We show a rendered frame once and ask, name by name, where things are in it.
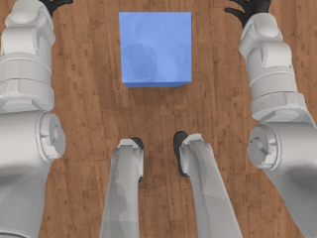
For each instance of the robot right upper arm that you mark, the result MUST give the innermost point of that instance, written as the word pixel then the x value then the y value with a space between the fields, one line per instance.
pixel 287 153

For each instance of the robot left upper arm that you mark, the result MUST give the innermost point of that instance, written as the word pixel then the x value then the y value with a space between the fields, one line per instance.
pixel 29 142

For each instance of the left robot hand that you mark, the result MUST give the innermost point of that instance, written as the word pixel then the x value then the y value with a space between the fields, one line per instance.
pixel 52 5

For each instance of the right robot thigh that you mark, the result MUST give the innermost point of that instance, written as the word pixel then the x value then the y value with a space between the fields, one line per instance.
pixel 215 216

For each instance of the left robot forearm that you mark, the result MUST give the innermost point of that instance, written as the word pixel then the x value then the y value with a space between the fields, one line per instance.
pixel 26 64

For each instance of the robot right shin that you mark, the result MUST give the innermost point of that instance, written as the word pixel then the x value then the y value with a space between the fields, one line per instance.
pixel 197 136

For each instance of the right robot forearm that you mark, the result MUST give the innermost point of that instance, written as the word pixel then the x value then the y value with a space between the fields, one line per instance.
pixel 271 74

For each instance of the carton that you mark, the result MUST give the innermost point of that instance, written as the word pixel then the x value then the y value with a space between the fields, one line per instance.
pixel 155 48

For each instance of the right robot hand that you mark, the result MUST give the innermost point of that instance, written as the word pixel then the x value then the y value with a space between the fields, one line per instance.
pixel 251 7

